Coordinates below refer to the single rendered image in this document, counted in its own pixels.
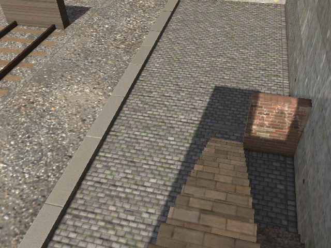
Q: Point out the stairs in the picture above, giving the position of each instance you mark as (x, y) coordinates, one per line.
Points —
(214, 209)

